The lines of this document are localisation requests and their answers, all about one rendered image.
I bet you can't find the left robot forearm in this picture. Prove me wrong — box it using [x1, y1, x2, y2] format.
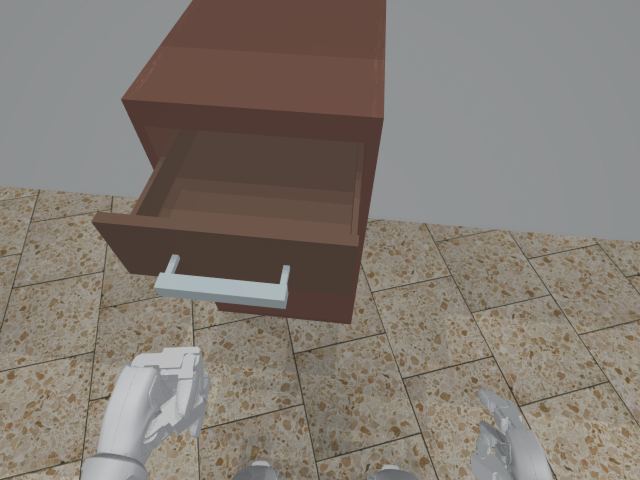
[81, 454, 149, 480]

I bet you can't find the cabinet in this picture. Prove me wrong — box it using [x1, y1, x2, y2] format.
[121, 0, 386, 325]

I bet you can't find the handle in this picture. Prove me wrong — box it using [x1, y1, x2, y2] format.
[154, 254, 290, 309]

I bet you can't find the drawer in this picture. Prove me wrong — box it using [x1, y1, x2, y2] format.
[91, 129, 363, 296]

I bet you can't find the left robot hand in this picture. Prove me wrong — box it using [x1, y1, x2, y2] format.
[97, 347, 211, 465]

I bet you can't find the right robot hand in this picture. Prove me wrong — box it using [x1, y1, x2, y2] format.
[471, 387, 553, 480]

